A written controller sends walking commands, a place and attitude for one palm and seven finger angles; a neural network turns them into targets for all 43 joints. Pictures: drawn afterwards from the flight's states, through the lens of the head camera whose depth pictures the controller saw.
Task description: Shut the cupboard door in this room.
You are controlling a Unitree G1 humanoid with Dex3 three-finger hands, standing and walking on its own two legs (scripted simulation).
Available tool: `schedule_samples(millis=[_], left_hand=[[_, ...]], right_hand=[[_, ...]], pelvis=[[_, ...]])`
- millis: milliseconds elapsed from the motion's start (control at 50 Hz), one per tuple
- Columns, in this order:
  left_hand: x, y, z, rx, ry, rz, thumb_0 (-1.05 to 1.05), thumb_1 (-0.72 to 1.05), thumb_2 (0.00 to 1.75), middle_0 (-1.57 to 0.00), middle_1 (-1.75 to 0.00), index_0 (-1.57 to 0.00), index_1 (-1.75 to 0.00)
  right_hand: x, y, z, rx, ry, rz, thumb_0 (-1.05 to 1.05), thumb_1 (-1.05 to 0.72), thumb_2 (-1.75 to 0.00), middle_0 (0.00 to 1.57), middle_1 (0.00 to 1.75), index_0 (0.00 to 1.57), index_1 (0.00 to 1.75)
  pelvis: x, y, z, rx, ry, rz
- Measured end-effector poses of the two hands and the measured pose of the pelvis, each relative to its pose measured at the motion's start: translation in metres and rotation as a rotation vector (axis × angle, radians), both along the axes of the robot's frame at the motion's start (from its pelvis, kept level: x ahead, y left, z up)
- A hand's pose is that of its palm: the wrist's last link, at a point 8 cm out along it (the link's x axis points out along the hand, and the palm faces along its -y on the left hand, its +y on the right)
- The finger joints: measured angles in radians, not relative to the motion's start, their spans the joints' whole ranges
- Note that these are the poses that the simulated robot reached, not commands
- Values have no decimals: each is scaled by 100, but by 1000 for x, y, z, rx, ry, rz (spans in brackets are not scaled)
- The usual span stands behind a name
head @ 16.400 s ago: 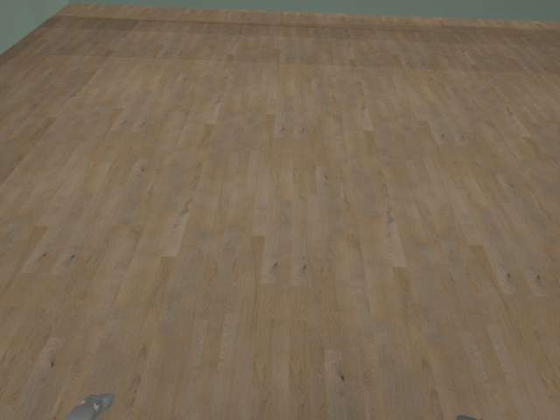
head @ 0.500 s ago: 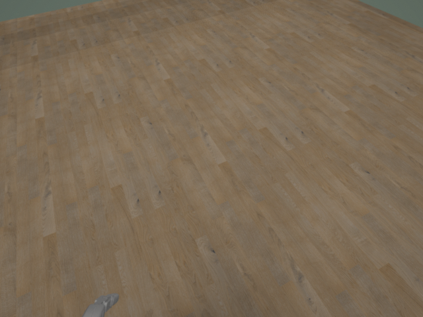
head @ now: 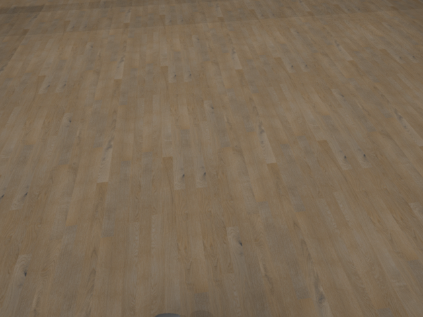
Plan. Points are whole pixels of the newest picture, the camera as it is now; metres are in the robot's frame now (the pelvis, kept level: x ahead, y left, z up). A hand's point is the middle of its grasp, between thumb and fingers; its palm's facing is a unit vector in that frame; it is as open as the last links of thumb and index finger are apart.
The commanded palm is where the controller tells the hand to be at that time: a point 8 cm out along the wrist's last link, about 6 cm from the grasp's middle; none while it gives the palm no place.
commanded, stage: turn or walk to find it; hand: left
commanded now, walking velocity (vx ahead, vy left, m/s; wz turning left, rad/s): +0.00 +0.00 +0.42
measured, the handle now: out of the picture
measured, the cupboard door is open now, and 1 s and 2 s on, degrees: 79 79 79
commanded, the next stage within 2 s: stand and wait in 0.74 s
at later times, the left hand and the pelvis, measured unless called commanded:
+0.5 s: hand out of the picture +0.06 +0.24 -0.15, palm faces +0.17 -0.95 -0.25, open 7.4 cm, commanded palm none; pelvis -0.02 +0.02 +0.00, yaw +10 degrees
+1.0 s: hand out of the picture -0.08 +0.18 -0.16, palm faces +0.43 -0.86 -0.26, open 7.4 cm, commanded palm none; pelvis -0.04 -0.01 +0.00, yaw +25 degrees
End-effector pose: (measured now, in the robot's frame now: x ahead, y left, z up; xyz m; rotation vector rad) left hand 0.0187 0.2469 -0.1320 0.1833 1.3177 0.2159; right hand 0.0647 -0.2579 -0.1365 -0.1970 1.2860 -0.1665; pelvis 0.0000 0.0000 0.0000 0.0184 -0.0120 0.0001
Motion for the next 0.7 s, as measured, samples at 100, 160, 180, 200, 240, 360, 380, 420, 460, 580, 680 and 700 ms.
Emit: schedule_samples(millis=[100,160,180,200,240,360,380,420,460,580,680,700], left_hand=[[-33,35,-23,-20,58,71,1,90,90,-21,-30,-20,-30],[-38,46,-20,-27,74,89,1,91,90,-20,-30,-20,-30],[-36,49,-18,-30,67,94,1,91,90,-20,-30,-20,-30],[-34,51,-15,-32,55,98,1,91,90,-20,-30,-20,-30],[-28,55,-11,-33,23,103,1,91,90,-20,-30,-20,-30],[-7,58,-1,-14,-57,100,1,91,90,-20,-30,-20,-30],[-3,56,0,-10,-68,99,1,91,90,-20,-30,-20,-30],[6,53,3,-2,-90,95,1,91,90,-20,-30,-20,-30],[15,47,7,6,-116,90,1,91,90,-20,-30,-19,-30],[33,18,16,40,-205,84,1,91,90,-20,-30,-20,-30],[12,-7,27,60,-222,126,1,90,90,-20,-30,-20,-30],[5,-10,29,60,-213,143,1,90,90,-21,-30,-20,-30]], right_hand=[[36,34,9,-30,-115,85,1,-91,-89,20,30,20,30],[41,51,20,-33,-139,111,0,-91,-89,20,30,20,30],[42,56,22,-33,-139,118,0,-91,-89,20,30,20,30],[41,60,24,-32,-136,126,0,-91,-89,20,30,20,30],[39,66,25,-26,-127,137,0,-91,-89,20,30,20,30],[22,72,19,0,-88,134,0,-91,-89,21,30,20,30],[17,70,17,4,-78,131,0,-91,-89,21,30,20,30],[7,66,13,11,-53,125,0,-91,-89,21,30,20,30],[-4,60,8,18,-22,120,0,-91,-89,21,30,20,30],[-31,28,-15,46,71,116,1,-91,-89,21,30,20,30],[-31,5,-21,55,112,148,1,-91,-89,20,30,20,30],[-28,1,-20,55,113,159,1,-91,-89,20,30,20,30]], pelvis=[[-7,24,-10,-15,-7,32],[-8,33,-3,-31,-10,47],[-9,35,-1,-36,-9,57],[-9,37,1,-40,-8,66],[-11,40,5,-42,-5,80],[-14,40,7,-32,2,116],[-14,39,7,-30,3,123],[-16,35,6,-27,5,139],[-17,30,5,-23,7,156],[-22,3,-4,2,20,209],[-25,-15,0,11,2,269],[-26,-17,2,17,0,278]])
